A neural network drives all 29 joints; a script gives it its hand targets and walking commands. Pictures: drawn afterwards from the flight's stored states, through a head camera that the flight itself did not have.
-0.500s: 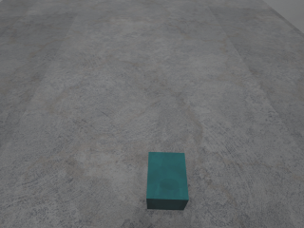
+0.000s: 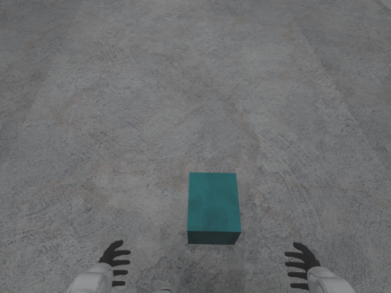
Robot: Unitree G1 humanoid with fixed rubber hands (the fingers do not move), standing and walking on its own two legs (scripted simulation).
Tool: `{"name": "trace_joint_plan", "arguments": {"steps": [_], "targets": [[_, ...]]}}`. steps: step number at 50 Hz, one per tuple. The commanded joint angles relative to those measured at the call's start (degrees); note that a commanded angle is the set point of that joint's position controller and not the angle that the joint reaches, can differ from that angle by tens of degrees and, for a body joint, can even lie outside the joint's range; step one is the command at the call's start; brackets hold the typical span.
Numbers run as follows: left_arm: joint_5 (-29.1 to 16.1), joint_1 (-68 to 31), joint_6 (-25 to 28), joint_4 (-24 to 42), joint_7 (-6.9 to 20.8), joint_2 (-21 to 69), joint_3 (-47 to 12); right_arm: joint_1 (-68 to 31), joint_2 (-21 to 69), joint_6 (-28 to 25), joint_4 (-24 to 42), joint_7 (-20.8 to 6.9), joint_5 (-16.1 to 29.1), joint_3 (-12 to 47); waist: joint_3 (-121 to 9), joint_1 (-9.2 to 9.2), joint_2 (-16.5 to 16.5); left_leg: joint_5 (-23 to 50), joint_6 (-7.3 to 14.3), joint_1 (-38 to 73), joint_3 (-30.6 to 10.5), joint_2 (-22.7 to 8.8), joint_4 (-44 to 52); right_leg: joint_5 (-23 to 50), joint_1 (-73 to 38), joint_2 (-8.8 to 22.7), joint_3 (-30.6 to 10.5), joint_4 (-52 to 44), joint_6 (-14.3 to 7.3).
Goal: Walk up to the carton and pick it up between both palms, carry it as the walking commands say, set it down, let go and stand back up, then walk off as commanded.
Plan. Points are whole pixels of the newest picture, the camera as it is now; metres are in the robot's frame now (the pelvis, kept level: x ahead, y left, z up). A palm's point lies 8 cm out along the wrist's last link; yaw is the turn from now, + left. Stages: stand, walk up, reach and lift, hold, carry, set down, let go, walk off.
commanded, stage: reach and lift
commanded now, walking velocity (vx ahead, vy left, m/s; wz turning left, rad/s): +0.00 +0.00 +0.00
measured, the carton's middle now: (211, 208) +0.53 -0.05 -0.64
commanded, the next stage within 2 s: none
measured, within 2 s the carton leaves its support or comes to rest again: neither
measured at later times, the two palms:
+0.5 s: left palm (115, 271) +0.18 +0.20 -0.14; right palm (308, 269) +0.20 -0.24 -0.14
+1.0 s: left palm (139, 209) +0.34 +0.18 -0.17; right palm (287, 207) +0.36 -0.23 -0.17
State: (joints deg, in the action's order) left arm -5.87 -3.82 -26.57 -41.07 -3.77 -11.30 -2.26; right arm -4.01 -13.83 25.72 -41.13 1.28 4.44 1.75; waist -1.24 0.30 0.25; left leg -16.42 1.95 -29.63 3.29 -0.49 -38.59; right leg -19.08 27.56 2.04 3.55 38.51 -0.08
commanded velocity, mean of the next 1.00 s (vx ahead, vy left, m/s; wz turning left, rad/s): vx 0.00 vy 0.00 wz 0.00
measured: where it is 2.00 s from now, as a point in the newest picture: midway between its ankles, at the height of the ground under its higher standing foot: outside the picture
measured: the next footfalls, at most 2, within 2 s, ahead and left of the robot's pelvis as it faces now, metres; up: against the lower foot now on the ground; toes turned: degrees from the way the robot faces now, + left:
none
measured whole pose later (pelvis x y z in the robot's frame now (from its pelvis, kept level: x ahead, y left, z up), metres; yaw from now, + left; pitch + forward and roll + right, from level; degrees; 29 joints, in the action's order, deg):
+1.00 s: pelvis -0.07 -0.02 -0.07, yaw +0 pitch +28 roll +0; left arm -0.7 -43.1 -22.1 -38.2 -4.3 -9.9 12.2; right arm -47.7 -15.9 20.6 -45.3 -0.7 -0.4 -11.2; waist 4.6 1.1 0.2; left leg -16.9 -0.3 -70.0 -0.1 -0.1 -58.6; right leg -19.7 69.0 -0.7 0.4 60.4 -0.9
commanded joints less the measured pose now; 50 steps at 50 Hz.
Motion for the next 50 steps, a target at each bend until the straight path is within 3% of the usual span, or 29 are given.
{"name": "trace_joint_plan", "arguments": {"steps": [1, 4, 6, 7, 8, 11, 12, 13, 14, 16, 18, 19, 21, 23, 27, 29, 30, 34, 37, 38, 39, 40, 41, 42, 44, 46, 47, 48, 50], "targets": [[2.23, 19.51, -14.98, -0.53, 0.20, 1.38, 0.96, 16.92, -1.27, 14.69, 1.77, -1.74, -3.37, -1.37, -7.63, 0.61, 0.46, 16.54, 2.52, 2.45, -8.97, -0.44, 4.51, 14.93, -2.76, -1.71, -5.38, -2.32, -4.52], [7.10, 13.43, -10.46, 7.98, 1.33, 0.21, 7.29, 9.57, 0.09, 10.50, 10.03, -2.93, -7.20, -4.15, -11.05, 2.78, -0.74, 24.02, 1.53, 3.23, -7.91, 1.61, 1.82, 20.17, -0.87, -3.05, -5.66, -1.21, -3.84], [8.40, 7.08, -6.45, 15.48, 2.66, 1.09, 8.41, 3.81, -1.24, 5.88, 17.75, -3.83, -9.95, -7.26, -16.68, 1.13, -1.83, 27.21, 0.92, 3.92, -8.25, 1.62, -1.43, 23.82, 0.35, -3.19, -5.44, 1.84, -3.81], [9.03, 2.69, -4.66, 18.51, 3.21, 1.72, 7.38, 3.54, -0.60, 4.57, 17.85, -3.86, -10.43, -6.77, -15.99, 1.07, -0.81, 23.94, 0.25, 0.55, -6.22, 1.59, -1.91, 22.97, 0.69, -3.46, -5.50, 1.97, -3.30], [9.01, 2.54, -2.85, 18.77, 3.76, -0.05, 9.05, 1.74, -0.38, 2.86, 20.51, -3.85, -10.78, -7.28, -17.63, 1.31, -3.80, 23.27, 0.52, -0.69, -6.58, 1.39, -2.99, 22.87, 1.35, -3.38, -4.61, 4.44, -2.58], [8.28, 3.40, 0.22, 23.03, 4.67, 0.83, 8.22, 0.85, -0.66, -0.25, 23.86, -3.39, -10.18, -8.31, -22.04, -0.17, -2.20, 22.48, -0.57, -1.69, -6.37, 0.47, -6.85, 21.84, 3.45, -3.48, -4.88, 8.59, -2.10], [9.08, 3.84, 0.37, 23.30, 4.57, 1.24, 8.99, 1.08, -0.97, -0.32, 22.70, -3.50, -8.84, -7.66, -24.28, 1.32, 3.54, 22.67, -1.53, -0.72, -5.69, 0.53, -8.00, 20.49, 2.63, -3.55, -5.35, 9.35, -2.23], [8.14, 3.75, -0.04, 24.48, 4.83, 0.78, 8.73, 2.44, -0.44, 0.23, 23.64, -3.28, -8.77, -8.20, -24.92, -0.35, 1.26, 21.98, -1.45, -2.07, -5.55, 0.54, -8.92, 21.28, 3.46, -3.71, -5.58, 10.08, -1.49], [8.44, 5.77, -0.01, 24.75, 5.04, 0.80, 9.09, 3.89, -0.27, 0.56, 22.27, -3.39, -8.20, -7.57, -24.11, 1.02, 2.58, 20.19, -1.62, -2.78, -4.43, 0.96, -8.54, 19.80, 3.00, -3.52, -5.73, 9.71, -1.52], [8.19, -0.16, 0.12, 26.70, 5.37, -1.47, 10.66, 0.70, 0.43, 1.16, 23.06, -3.03, -7.65, -8.35, -23.63, 0.95, 2.09, 13.43, -1.25, -3.45, -4.10, 1.03, -9.61, 13.15, 5.75, -3.73, -5.68, 10.78, -0.76], [8.10, 0.44, -1.20, 25.88, 5.16, -0.42, 9.74, -0.62, -1.13, 2.15, 21.65, -2.77, -8.17, -9.22, -22.99, 0.26, 0.01, 8.79, -1.20, -4.57, -3.38, 1.25, -9.91, 8.58, 7.04, -2.88, -5.03, 9.80, -0.86], [8.47, 2.87, -1.93, 23.16, 5.34, -0.90, 10.36, 0.37, -0.03, 2.84, 21.05, -2.40, -7.63, -7.90, -21.62, 1.41, -0.36, 8.53, -1.03, -5.20, -3.22, 1.42, -9.69, 8.12, 7.02, -2.83, -5.76, 9.27, -0.80], [8.33, -7.21, -3.33, 21.90, 5.67, -2.94, 9.97, -8.20, 0.28, 4.66, 19.79, -2.60, -6.16, -7.38, -15.45, 0.70, -0.84, -5.66, 0.09, -9.75, -2.85, 1.16, -9.60, -6.76, 10.10, -2.42, -5.23, 8.13, -0.99], [8.41, -11.05, -3.93, 19.56, 5.65, -2.80, 10.67, -13.54, -1.48, 4.83, 19.54, -2.39, -7.34, -8.93, -11.66, 0.79, -3.03, -7.09, -0.78, -11.71, -2.55, 1.12, -10.89, -10.82, 12.45, -1.85, -5.41, 7.40, -1.21], [6.99, -18.60, -4.10, 16.37, 6.12, -5.50, 12.13, -23.02, -0.35, 5.37, 20.42, -0.96, -6.33, -8.21, -12.18, 0.87, -4.53, -6.37, -0.34, -11.80, -2.75, 1.88, -11.46, -9.69, 12.25, -1.56, -5.93, 7.61, 0.18], [7.40, -22.73, -3.41, 15.03, 5.53, -4.86, 12.12, -24.00, 1.59, 5.71, 14.65, -1.06, -5.72, -6.67, -13.34, 2.28, -1.89, -6.20, -0.60, -13.32, -1.73, 2.18, -12.01, -8.64, 11.31, -1.25, -6.36, 7.62, -0.38], [7.46, -23.43, -3.74, 11.35, 5.47, -4.58, 12.40, -26.15, 0.00, 5.66, 13.71, -1.11, -6.84, -8.05, -14.40, 1.28, -4.08, -5.78, -0.57, -13.48, -2.20, 1.85, -11.63, -7.40, 11.52, -1.74, -4.97, 8.49, 0.03], [7.59, -33.26, -0.57, 14.11, 4.18, -3.87, 13.87, -34.14, -1.37, 2.63, 10.17, -1.11, -6.27, -11.38, -22.69, 1.54, 1.14, -0.02, -2.34, -13.98, -1.58, 2.12, -12.81, 0.40, 12.62, -2.75, -4.70, 11.13, -0.45], [8.21, -35.99, 0.43, 7.70, 2.96, -2.72, 14.69, -39.61, -3.89, 0.13, 6.56, -1.22, -7.36, -13.23, -24.08, 1.37, 0.22, 0.66, -2.87, -13.96, -2.04, 1.86, -13.54, -0.06, 17.82, -2.91, -3.91, 12.58, -0.16], [7.56, -39.19, 0.98, 11.01, 2.63, -2.53, 13.94, -41.96, -3.48, -0.79, 7.56, -1.49, -6.02, -13.27, -26.89, 0.33, 2.04, 3.39, -3.29, -13.07, -2.15, 2.20, -13.97, 2.20, 19.02, -3.71, -3.87, 12.59, -0.27], [6.53, -39.55, 1.52, 8.84, 2.11, -1.76, 14.83, -42.30, -4.42, -1.63, 4.39, -1.70, -6.84, -13.12, -29.08, 0.93, 0.99, 4.32, -3.65, -13.13, -2.12, 2.29, -14.94, 2.99, 18.31, -3.45, -3.80, 13.90, -0.72], [6.80, -43.89, 3.09, 13.29, 1.85, -3.30, 15.68, -47.76, -5.67, -3.04, 8.32, -1.73, -6.46, -14.02, -34.09, 1.13, -0.33, 7.57, -4.00, -14.44, -1.88, 2.43, -16.31, 6.19, 18.07, -3.78, -3.84, 14.65, -0.26], [6.58, -42.51, 2.83, 10.08, 1.08, -3.70, 14.74, -46.50, -6.44, -2.94, 2.98, -1.38, -7.26, -14.50, -38.08, 0.05, -1.20, 7.29, -4.06, -13.14, -1.65, 2.57, -15.61, 7.16, 16.23, -3.92, -3.22, 14.86, 0.11], [6.63, -44.09, 3.71, 10.93, 0.73, -4.97, 15.51, -48.61, -7.46, -3.70, 6.25, -1.36, -6.14, -14.77, -41.02, 0.04, -0.02, 9.66, -4.03, -12.44, -2.05, 2.52, -16.43, 9.70, 18.05, -3.86, -3.45, 16.00, 0.25], [5.50, -45.53, 4.05, 8.14, 0.00, -4.40, 15.79, -51.42, -8.75, -4.44, 2.35, -1.33, -7.15, -14.74, -42.55, 0.70, -2.16, 8.56, -4.35, -12.20, -1.79, 2.61, -16.22, 7.58, 18.06, -3.95, -2.63, 15.54, 0.41], [5.50, -46.57, 5.01, 9.04, -0.54, -4.30, 15.24, -50.65, -8.68, -5.68, 1.28, -1.66, -6.13, -14.68, -43.83, -0.48, -2.69, 11.16, -4.16, -12.74, -2.13, 2.60, -15.75, 9.83, 19.60, -4.54, -2.44, 15.51, 0.42], [5.40, -48.00, 5.88, 8.41, -1.16, -4.78, 15.68, -54.84, -9.05, -6.71, 1.25, -2.02, -4.36, -13.58, -46.27, 1.41, -0.34, 11.16, -4.13, -11.36, -1.81, 2.71, -16.84, 8.84, 20.63, -4.40, -3.19, 16.04, -0.06], [4.66, -51.70, 6.32, 11.02, -1.20, -3.76, 14.71, -56.43, -9.71, -7.21, 2.30, -2.00, -3.80, -14.05, -48.03, 0.32, -0.05, 11.99, -4.27, -10.95, -1.69, 2.66, -17.10, 10.64, 19.59, -4.56, -3.18, 16.10, -0.01], [4.23, -52.78, 7.33, 3.27, -1.11, -3.10, 14.57, -58.25, -9.03, -8.55, -3.58, -2.25, -3.55, -13.01, -39.92, 0.05, -0.86, 9.42, -3.88, -14.94, -2.13, 2.56, -15.99, 6.59, 26.52, -4.37, -3.06, 15.06, 0.18]]}}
